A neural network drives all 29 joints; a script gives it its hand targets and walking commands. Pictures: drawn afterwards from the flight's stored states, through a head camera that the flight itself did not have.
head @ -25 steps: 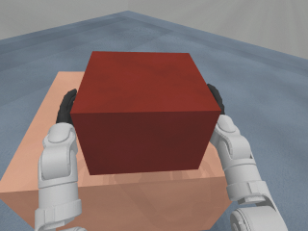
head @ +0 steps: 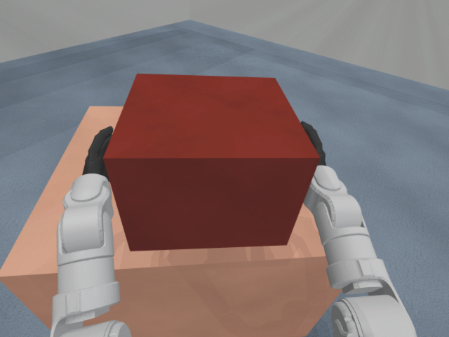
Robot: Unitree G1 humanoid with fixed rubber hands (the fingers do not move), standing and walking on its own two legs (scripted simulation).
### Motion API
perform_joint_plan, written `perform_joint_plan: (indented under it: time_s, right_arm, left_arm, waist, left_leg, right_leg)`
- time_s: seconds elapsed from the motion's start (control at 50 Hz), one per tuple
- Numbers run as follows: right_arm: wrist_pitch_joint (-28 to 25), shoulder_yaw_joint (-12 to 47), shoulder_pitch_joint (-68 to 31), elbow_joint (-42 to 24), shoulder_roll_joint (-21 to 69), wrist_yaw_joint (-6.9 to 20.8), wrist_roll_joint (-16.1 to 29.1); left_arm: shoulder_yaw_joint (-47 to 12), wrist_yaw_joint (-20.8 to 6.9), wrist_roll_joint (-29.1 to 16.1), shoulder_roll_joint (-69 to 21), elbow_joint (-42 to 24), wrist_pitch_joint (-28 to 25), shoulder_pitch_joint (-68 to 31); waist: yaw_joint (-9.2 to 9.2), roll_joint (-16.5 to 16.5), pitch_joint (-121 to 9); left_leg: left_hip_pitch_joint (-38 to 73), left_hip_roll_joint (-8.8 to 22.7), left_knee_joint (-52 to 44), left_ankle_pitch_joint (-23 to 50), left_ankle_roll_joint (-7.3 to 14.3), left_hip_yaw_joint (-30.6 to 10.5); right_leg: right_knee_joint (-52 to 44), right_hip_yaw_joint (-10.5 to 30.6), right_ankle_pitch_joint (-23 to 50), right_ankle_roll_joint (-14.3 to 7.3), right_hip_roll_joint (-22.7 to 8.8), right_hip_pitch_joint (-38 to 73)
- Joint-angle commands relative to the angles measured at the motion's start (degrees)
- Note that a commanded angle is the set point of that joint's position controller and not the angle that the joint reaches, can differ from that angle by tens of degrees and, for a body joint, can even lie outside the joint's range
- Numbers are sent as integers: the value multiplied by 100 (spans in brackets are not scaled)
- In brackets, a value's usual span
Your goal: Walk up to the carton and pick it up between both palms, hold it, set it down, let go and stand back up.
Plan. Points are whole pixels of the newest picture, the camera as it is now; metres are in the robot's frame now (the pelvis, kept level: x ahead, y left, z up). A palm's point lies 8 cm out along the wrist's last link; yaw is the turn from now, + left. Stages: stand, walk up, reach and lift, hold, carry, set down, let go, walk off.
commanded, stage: hold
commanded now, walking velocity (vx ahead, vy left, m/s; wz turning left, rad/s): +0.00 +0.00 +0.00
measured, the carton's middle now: (209, 156) +0.40 +0.00 +0.16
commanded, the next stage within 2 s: none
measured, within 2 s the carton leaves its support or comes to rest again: neither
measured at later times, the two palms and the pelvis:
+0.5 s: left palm (100, 175) +0.35 +0.18 +0.16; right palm (310, 166) +0.36 -0.18 +0.17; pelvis +0.00 +0.00 +0.00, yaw +0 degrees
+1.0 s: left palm (100, 175) +0.35 +0.18 +0.17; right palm (311, 166) +0.36 -0.18 +0.17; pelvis +0.01 +0.00 +0.00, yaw +0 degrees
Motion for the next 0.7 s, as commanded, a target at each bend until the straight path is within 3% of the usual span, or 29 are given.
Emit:
perform_joint_plan:
  time_s: [0.0, 0.68]
  right_arm:
    - [-436, 2211, -4076, -1744, 2874, 819, 539]
    - [-420, 2439, -3816, -2108, 2841, 732, 687]
  left_arm:
    - [-2908, -694, -951, -2472, -880, -464, -4065]
    - [-3103, -663, -1068, -2407, -1232, -504, -3844]
  waist:
    - [-27, 323, -2513]
    - [-77, 353, -2690]
  left_leg:
    - [411, -535, -108, 1157, -122, 351]
    - [540, -546, 45, 1697, -197, 304]
  right_leg:
    - [-15, -151, 907, 72, 521, 714]
    - [74, -140, 1508, 92, 537, 893]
